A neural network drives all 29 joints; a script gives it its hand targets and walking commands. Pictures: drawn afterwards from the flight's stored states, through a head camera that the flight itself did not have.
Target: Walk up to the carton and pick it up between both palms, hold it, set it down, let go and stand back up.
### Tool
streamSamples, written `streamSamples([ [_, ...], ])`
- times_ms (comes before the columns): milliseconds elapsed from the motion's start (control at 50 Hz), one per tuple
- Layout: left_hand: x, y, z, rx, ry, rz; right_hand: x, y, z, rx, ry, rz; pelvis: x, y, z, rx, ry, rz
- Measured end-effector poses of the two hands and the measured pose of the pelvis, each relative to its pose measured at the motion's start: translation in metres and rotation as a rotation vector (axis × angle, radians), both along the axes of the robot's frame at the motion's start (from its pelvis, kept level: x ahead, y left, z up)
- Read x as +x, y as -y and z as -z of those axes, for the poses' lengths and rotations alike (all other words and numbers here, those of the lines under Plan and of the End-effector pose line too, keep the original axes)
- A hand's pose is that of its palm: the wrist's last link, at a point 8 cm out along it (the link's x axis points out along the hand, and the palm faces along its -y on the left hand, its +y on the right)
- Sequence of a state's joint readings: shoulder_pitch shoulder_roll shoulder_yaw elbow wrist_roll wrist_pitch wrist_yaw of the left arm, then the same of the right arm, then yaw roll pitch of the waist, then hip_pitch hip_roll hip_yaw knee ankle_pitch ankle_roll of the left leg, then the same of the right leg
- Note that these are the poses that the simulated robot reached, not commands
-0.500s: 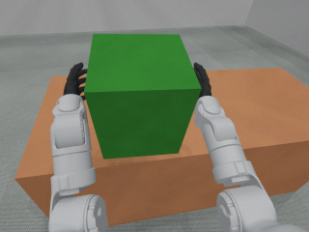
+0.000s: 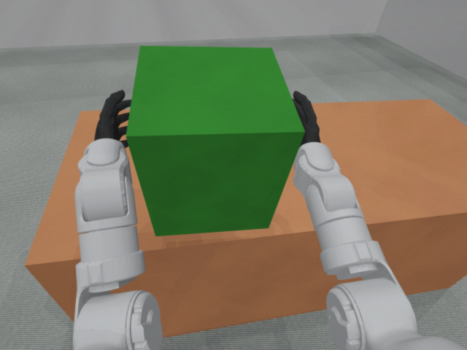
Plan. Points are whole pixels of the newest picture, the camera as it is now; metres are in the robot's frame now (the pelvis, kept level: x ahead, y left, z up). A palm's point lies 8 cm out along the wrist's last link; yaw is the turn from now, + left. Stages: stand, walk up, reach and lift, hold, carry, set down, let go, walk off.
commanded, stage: hold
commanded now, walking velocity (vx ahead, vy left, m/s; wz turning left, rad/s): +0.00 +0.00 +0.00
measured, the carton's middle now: (211, 146) +0.40 +0.01 +0.17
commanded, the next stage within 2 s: none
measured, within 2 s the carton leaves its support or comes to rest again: neither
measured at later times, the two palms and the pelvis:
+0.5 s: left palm (109, 143) +0.36 +0.16 +0.21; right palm (304, 142) +0.36 -0.14 +0.20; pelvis +0.00 +0.00 +0.00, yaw +0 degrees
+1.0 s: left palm (112, 145) +0.36 +0.16 +0.21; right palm (307, 143) +0.36 -0.14 +0.20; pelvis +0.00 +0.00 +0.00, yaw +0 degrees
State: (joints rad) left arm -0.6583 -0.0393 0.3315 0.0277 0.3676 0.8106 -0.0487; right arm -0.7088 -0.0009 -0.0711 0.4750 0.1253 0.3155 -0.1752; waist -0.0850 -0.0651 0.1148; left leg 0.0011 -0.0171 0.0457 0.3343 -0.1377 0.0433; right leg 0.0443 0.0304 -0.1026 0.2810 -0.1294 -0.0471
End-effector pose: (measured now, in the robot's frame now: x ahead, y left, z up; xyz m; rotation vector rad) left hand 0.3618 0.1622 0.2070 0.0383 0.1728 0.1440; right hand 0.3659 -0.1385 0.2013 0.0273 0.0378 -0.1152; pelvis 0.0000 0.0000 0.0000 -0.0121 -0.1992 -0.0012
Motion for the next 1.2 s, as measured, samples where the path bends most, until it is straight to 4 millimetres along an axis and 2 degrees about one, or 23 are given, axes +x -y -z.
streamSamples([
  [220, -0.0035, 0.0036, 0.007, 0.0, -0.016, 0.009, -0.0058, 0.0037, 0.0058, 0.004, -0.015, 0.009, 0.0016, -0.0008, 0.0004, -0.001, 0.015, 0.002],
  [480, -0.0037, -0.0006, -0.0024, 0.002, -0.01, -0.008, -0.002, -0.0007, 0.0006, 0.005, -0.006, -0.003, -0.002, -0.0011, 0.0, 0.003, 0.005, 0.003],
  [780, -0.0016, 0.0024, 0.0073, -0.005, -0.014, 0.007, -0.0033, 0.0027, 0.0047, -0.001, -0.008, 0.009, 0.0008, -0.0003, 0.0002, -0.001, 0.004, -0.002],
  [1200, -0.003, -0.0018, -0.0005, 0.004, -0.002, -0.008, -0.0003, -0.0018, 0.0007, 0.009, 0.004, -0.005, 0.0007, -0.0024, 0.0, 0.0, 0.004, -0.002],
])
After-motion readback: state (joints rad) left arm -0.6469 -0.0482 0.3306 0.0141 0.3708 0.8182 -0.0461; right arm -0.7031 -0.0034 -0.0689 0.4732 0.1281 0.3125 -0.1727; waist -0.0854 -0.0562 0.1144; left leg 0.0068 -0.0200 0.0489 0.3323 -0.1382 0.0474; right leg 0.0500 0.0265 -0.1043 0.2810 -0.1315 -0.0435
